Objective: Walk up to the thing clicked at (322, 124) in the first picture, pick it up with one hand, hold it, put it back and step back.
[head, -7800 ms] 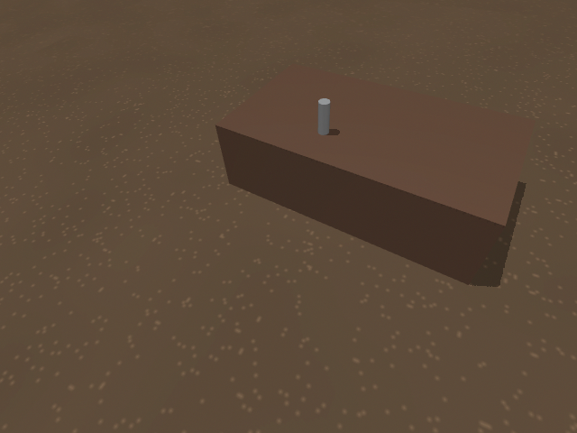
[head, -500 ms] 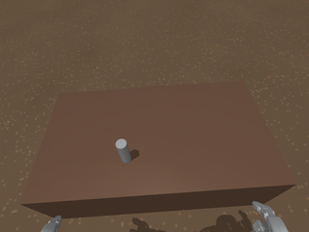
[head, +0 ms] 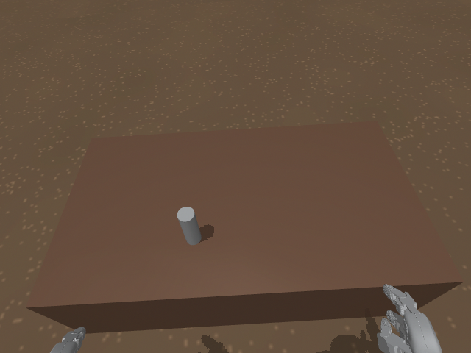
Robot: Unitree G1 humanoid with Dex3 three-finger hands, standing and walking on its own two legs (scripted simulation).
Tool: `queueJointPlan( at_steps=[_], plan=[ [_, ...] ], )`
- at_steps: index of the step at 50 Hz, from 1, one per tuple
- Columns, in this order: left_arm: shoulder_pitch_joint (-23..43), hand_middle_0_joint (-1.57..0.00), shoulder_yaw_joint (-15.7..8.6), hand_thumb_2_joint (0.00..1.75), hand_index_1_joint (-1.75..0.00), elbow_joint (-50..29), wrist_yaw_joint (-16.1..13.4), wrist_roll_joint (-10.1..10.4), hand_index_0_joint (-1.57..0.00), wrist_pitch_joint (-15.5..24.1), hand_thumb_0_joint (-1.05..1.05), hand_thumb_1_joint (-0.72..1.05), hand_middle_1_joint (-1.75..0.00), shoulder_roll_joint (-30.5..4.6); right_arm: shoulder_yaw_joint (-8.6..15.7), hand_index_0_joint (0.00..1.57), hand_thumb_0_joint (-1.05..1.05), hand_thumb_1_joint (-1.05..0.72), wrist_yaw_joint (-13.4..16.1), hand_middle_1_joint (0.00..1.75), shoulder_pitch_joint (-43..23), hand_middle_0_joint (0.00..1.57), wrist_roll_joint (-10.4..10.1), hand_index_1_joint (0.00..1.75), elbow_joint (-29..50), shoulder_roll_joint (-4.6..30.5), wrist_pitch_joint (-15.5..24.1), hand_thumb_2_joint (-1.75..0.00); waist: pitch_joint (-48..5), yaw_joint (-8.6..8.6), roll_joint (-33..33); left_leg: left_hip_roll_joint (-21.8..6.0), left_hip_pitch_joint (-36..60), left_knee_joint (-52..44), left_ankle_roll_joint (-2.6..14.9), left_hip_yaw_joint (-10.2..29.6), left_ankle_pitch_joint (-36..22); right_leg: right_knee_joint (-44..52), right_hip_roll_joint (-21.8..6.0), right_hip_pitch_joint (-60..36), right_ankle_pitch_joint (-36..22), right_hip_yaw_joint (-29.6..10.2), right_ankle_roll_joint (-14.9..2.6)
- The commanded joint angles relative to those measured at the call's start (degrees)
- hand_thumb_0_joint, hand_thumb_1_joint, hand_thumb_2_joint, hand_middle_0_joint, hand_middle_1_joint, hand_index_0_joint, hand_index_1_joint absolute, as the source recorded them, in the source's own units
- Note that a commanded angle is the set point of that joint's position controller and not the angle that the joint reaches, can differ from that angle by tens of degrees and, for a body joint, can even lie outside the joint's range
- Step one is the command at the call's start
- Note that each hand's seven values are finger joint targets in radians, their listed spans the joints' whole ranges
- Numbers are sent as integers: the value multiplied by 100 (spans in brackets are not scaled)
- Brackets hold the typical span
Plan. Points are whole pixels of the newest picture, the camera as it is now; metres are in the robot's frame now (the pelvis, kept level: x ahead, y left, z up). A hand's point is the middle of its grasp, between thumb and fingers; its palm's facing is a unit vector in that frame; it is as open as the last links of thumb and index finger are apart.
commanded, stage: go down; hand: left
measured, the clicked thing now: (190, 226) +0.51 +0.16 -0.28
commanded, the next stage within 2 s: none
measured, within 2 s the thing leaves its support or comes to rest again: neither
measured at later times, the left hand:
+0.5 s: hand out of the picture +0.14 +0.26 -0.08, palm faces +0.05 -0.94 -0.34, open 17.3 cm
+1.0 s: hand out of the picture +0.14 +0.27 -0.08, palm faces +0.07 -0.94 -0.33, open 17.2 cm
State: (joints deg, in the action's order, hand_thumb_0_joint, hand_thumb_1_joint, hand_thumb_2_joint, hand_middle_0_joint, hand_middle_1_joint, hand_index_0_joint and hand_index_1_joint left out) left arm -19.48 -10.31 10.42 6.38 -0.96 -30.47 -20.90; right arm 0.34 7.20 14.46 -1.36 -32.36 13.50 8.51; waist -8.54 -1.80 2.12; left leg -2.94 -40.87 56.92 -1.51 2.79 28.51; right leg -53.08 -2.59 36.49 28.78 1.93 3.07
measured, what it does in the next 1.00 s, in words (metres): stands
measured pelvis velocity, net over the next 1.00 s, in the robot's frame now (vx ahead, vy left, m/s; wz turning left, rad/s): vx -0.01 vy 0.00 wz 0.01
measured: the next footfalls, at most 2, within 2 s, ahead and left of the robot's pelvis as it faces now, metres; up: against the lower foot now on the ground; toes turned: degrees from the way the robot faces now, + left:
none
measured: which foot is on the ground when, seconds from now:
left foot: down 0.00-1.00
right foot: down 0.00-1.00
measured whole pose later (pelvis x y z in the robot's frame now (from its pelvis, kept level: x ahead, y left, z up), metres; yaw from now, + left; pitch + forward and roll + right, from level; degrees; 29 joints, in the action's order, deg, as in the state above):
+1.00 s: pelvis -0.01 +0.00 -0.01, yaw +0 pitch +12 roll -3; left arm -21.5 -12.5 5.3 6.2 1.5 -31.0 -22.6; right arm -1.0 11.1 15.5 -1.2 -33.7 13.0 14.1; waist -9.2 -1.9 2.3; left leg -3.1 -43.8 60.5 -1.6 3.9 29.2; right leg -55.8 -2.2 38.7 29.3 2.7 3.0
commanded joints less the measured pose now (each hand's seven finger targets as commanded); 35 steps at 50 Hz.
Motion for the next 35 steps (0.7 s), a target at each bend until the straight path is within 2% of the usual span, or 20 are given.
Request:
queueJointPlan(
  at_steps=[1,3,4,6,8,9,10,14,15,16,17,19,22,24,25,28,30,31,34,35],
  plan=[
    [-34,-7,-566,7,-8,-1221,-111,-32,-7,17,0,-61,-7,-1164,317,20,0,-86,148,30,-206,20,4,30,927,840,392,-88,-875,16,230,203,805,-633,145,-147,-1993,529,285,-172,-1726,225,-245],
    [-58,-7,-587,8,-8,-1349,-142,-18,-6,-12,0,-59,-7,-1169,304,20,0,-85,181,30,-216,20,2,30,972,822,425,-88,-802,60,302,198,711,-664,120,-122,-1822,489,307,-83,-1549,250,-264],
    [-56,-7,-582,8,-8,-1299,-154,-22,-6,-32,0,-61,-7,-1168,304,20,0,-86,196,30,-222,20,9,30,948,822,444,-89,-805,0,268,189,673,-650,127,-94,-1763,485,304,-34,-1494,256,-263],
    [-97,-7,-546,8,-7,-1414,-166,-2,-6,-64,0,-61,-7,-1142,282,20,0,-85,216,30,-216,20,6,30,961,815,483,-88,-667,32,332,185,582,-707,117,-62,-1466,474,315,40,-1252,261,-270],
    [-253,-7,-634,7,-7,-1369,-188,10,-6,-101,0,-59,-6,-1186,247,20,0,-85,245,30,-172,20,-4,30,945,770,519,-88,-770,56,397,190,597,-688,112,-71,-1459,454,315,49,-1243,255,-279],
    [-114,-6,-530,8,-8,-1604,-169,23,-6,-94,0,-60,-8,-1147,289,20,0,-85,248,30,-175,20,1,30,965,829,538,-88,-763,-4,414,175,606,-706,109,-49,-1396,437,327,93,-1194,261,-273],
    [-113,-6,-547,9,-8,-1594,-179,35,-6,-106,0,-57,-7,-1141,270,20,0,-84,265,30,-186,20,6,30,968,818,564,-88,-682,10,401,175,578,-724,102,-26,-1327,432,332,120,-1138,277,-271],
    [-316,-6,-634,9,-7,-1487,-227,47,-5,-144,0,-55,-7,-1170,241,20,0,-85,311,30,-184,20,1,30,987,785,635,-88,-746,58,302,202,526,-627,115,-55,-1435,437,327,67,-1201,283,-277],
    [-289,-6,-598,10,-8,-1571,-213,53,-5,-137,0,-56,-7,-1150,258,20,0,-85,308,30,-139,20,10,30,952,797,641,-89,-788,9,291,191,560,-593,127,-55,-1510,418,316,26,-1296,271,-268],
    [-322,-6,-658,10,-8,-1527,-235,58,-5,-156,0,-54,-7,-1216,210,20,0,-85,328,30,-176,20,-5,30,961,756,653,-88,-757,64,346,204,519,-588,121,-75,-1521,418,317,52,-1297,261,-275],
    [-310,-7,-589,10,-7,-1543,-226,57,-5,-153,0,-54,-6,-1168,233,20,0,-86,335,30,-136,20,4,30,940,791,665,-89,-779,-2,341,195,567,-567,127,-74,-1626,404,312,25,-1399,256,-268],
    [-161,-6,-602,10,-8,-1708,-228,70,-5,-131,0,-53,-7,-1214,239,20,0,-85,356,30,-147,20,-2,30,922,802,691,-89,-754,7,395,191,570,-599,121,-38,-1588,401,322,51,-1345,257,-271],
    [-312,-6,-652,10,-7,-1497,-244,84,-4,-157,0,-54,-6,-1209,209,20,0,-85,384,30,-153,20,-4,30,906,774,727,-89,-748,11,239,205,526,-539,144,-68,-1587,461,320,22,-1370,256,-258],
    [-134,-6,-667,9,-7,-1770,-233,96,-5,-115,0,-54,-5,-1267,229,20,0,-86,393,30,-161,20,6,30,897,783,756,-89,-753,30,338,224,502,-531,141,-88,-1534,479,315,45,-1353,239,-248],
    [-251,-6,-644,9,-6,-1559,-220,97,-4,-136,0,-54,-5,-1180,224,20,0,-86,401,30,-135,20,9,30,840,794,767,-89,-691,8,345,210,547,-592,128,-76,-1478,457,331,42,-1268,263,-262],
    [-246,-6,-695,11,-7,-1663,-198,95,-4,-107,0,-51,-5,-1276,231,20,0,-86,401,30,-181,20,5,30,844,799,766,-89,-752,75,454,186,582,-658,110,-11,-1579,431,345,14,-1286,270,-291],
    [-304,-7,-649,9,-7,-1539,-186,98,-5,-118,0,-55,-5,-1209,225,20,0,-87,400,30,-146,20,13,30,828,802,790,-89,-703,-7,350,186,584,-632,120,-19,-1630,432,340,2,-1362,287,-273],
    [-308,-6,-700,10,-7,-1514,-197,98,-4,-111,0,-52,-5,-1227,203,20,0,-87,404,30,-133,20,15,30,816,766,798,-89,-769,36,390,194,596,-603,121,-43,-1702,426,329,-46,-1431,273,-278],
    [-241,-6,-699,10,-6,-1478,-177,105,-4,-81,0,-52,-4,-1241,200,20,0,-86,416,30,-175,20,12,30,804,774,814,-89,-576,17,354,211,523,-644,125,-66,-1436,506,347,101,-1204,271,-268],
    [-157,-6,-684,11,-6,-1614,-173,116,-3,-55,0,-51,-4,-1222,228,20,0,-86,422,30,-174,20,20,30,803,783,834,-89,-685,-10,350,214,551,-623,132,-66,-1448,520,346,64,-1236,272,-265]
  ],
)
